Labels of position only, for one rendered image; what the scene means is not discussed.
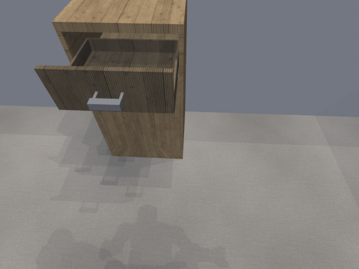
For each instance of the drawer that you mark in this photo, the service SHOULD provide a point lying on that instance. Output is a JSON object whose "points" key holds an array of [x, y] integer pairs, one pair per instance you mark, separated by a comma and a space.
{"points": [[146, 70]]}

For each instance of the cabinet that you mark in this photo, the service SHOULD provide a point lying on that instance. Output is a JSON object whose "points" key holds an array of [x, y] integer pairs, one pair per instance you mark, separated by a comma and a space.
{"points": [[132, 134]]}

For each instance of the handle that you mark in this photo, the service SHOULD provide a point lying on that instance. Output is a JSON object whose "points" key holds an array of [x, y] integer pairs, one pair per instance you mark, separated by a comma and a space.
{"points": [[96, 103]]}

